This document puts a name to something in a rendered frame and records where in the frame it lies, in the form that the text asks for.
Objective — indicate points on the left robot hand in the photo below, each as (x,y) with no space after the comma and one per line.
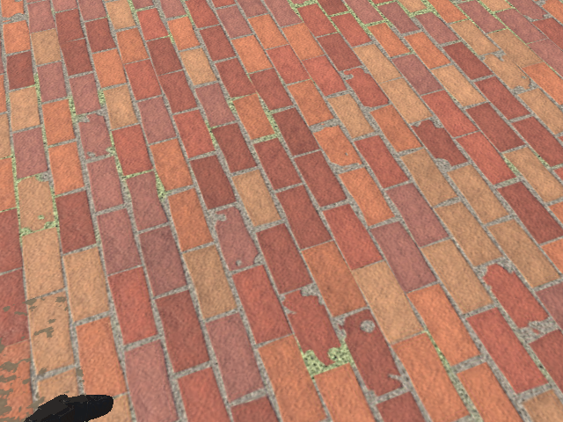
(72,409)

